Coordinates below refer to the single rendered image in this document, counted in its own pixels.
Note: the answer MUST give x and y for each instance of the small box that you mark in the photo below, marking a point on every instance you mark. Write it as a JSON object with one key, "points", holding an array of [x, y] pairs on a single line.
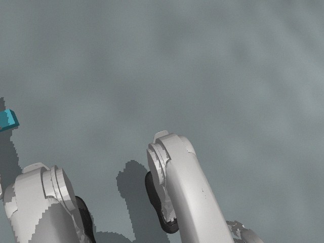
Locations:
{"points": [[8, 120]]}

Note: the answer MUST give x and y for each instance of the right robot foot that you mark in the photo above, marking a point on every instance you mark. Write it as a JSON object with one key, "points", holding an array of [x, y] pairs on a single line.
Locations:
{"points": [[168, 227]]}

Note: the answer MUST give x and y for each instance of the right robot hand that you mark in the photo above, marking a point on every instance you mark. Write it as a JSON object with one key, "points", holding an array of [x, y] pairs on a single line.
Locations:
{"points": [[247, 236]]}

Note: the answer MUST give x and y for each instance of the left robot foot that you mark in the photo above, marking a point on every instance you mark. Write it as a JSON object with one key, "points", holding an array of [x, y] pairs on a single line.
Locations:
{"points": [[86, 219]]}

